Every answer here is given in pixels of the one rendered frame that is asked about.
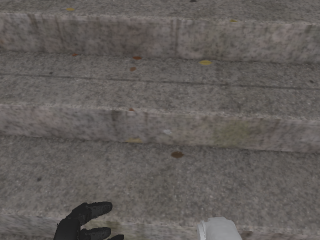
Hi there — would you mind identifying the robot left hand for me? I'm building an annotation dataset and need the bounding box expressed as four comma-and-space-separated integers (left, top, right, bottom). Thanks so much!
53, 201, 124, 240

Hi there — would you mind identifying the robot right thigh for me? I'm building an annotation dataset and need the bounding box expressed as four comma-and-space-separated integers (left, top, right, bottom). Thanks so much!
196, 216, 242, 240

